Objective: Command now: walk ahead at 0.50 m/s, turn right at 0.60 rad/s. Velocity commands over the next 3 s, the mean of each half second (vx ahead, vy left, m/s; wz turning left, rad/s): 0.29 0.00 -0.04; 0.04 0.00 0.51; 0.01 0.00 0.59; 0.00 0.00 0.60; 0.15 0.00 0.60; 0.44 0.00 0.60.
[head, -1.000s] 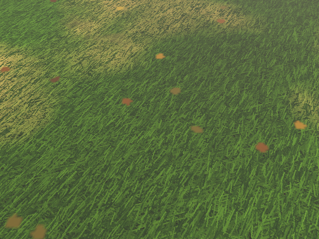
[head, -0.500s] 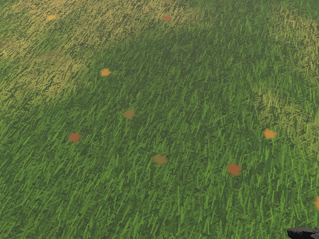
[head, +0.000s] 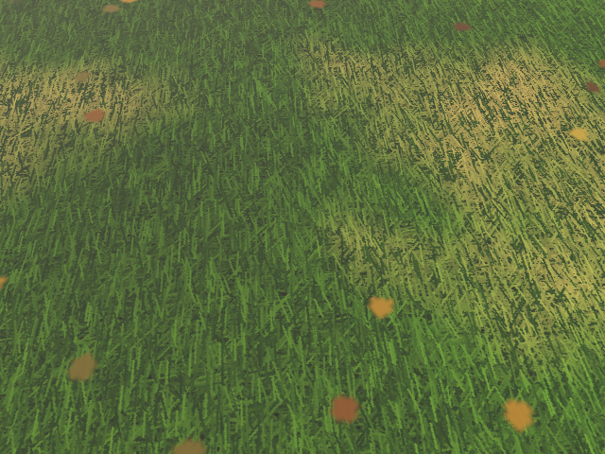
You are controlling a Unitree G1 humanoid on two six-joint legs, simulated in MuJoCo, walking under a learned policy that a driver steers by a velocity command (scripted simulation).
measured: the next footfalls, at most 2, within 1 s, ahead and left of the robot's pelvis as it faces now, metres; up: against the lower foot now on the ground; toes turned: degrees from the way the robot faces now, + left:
right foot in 0.18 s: +0.27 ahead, -0.15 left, +0.00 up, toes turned -7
left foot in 0.66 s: +0.32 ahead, +0.09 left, +0.00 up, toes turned +12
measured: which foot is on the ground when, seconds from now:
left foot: down 0.00-0.18, up 0.20-0.64, down 0.66-1.00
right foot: up 0.00-0.16, down 0.18-0.66, up 0.68-1.00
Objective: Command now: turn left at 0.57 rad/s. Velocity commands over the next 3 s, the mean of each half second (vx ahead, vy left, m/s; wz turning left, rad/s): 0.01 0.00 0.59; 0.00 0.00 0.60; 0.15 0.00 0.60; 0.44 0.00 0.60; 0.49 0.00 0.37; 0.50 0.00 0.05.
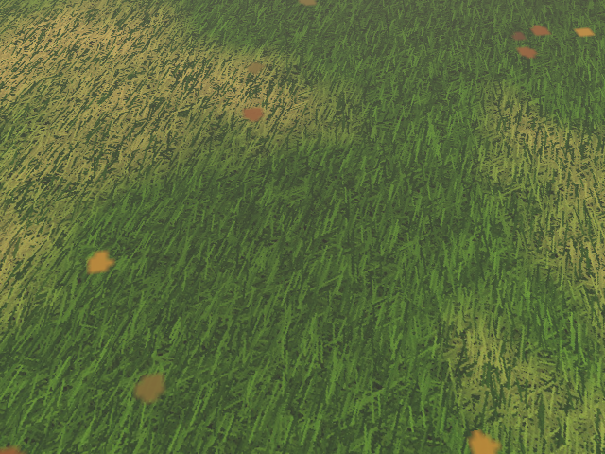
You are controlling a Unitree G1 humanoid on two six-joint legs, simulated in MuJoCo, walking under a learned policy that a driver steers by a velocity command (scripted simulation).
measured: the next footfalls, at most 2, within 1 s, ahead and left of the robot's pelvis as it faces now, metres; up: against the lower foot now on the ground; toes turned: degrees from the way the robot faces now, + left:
right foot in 0.12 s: +0.06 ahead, -0.15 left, +0.00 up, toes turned +10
left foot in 0.54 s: -0.01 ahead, +0.12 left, +0.00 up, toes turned +22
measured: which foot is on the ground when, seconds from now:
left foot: down 0.00-0.12, up 0.14-0.52, down 0.54-1.00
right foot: up 0.00-0.10, down 0.12-0.54, up 0.56-0.98, down 1.00-1.00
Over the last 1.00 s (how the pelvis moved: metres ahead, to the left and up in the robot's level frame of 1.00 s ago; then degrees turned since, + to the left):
0.27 -0.01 0.00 19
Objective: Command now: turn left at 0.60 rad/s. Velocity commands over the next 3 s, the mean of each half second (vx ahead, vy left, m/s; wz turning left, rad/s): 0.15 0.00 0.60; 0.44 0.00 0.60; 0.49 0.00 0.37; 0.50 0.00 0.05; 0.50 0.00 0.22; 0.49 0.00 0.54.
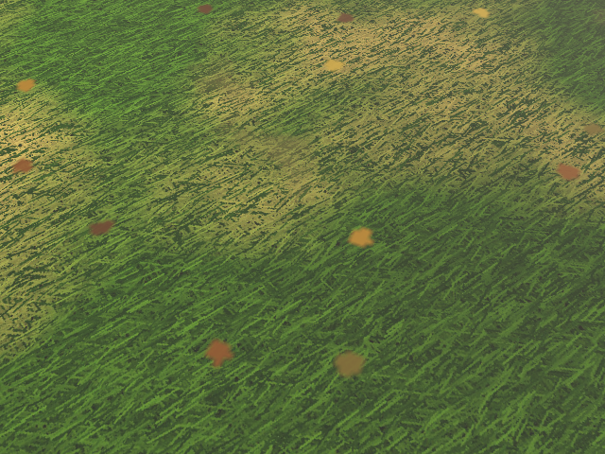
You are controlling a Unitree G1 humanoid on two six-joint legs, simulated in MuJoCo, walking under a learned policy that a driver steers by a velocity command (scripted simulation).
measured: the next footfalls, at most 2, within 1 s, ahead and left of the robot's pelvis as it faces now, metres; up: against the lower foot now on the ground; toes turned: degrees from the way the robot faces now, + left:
left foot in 0.42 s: +0.01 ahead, +0.14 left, +0.00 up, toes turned +17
right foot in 0.86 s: +0.41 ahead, +0.08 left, +0.00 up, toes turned +33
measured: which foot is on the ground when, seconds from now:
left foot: down 0.00-0.00, up 0.02-0.40, down 0.42-0.88, up 0.90-1.00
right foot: down 0.00-0.42, up 0.44-0.84, down 0.86-1.00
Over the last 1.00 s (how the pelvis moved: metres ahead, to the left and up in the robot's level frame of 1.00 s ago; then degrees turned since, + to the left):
0.00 0.00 -0.01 36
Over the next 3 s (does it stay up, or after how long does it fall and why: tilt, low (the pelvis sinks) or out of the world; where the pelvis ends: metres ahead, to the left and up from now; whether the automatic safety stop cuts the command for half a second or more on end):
stays up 1.05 0.95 0.00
